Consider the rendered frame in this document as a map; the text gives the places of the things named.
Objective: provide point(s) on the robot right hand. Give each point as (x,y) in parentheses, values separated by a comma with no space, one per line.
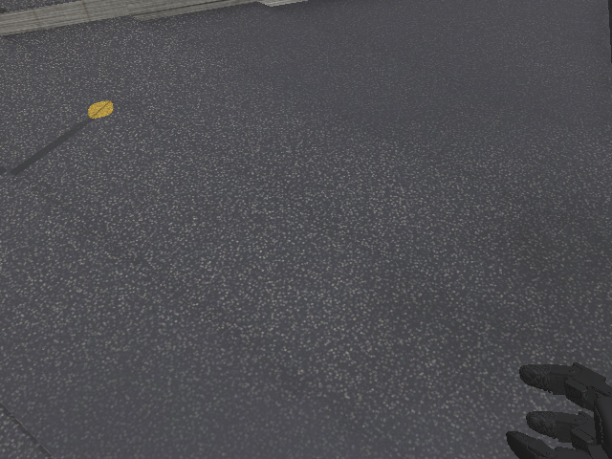
(591,437)

